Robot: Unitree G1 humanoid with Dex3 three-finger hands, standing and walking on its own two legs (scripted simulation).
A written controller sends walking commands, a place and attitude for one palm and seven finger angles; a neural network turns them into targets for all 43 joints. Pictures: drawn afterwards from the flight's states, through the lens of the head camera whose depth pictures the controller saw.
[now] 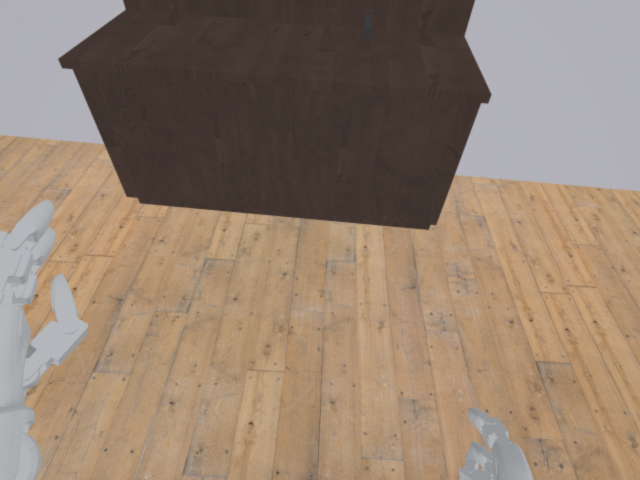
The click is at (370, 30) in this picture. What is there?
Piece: tap's lever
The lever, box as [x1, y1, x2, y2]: [363, 24, 372, 36]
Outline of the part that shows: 364,24 363,36 371,36 372,25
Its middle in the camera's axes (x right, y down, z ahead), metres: +0.15 -0.65 +1.21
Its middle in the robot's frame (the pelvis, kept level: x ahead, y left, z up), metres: +1.35 -0.06 +0.05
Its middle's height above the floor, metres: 0.82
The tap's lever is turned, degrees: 0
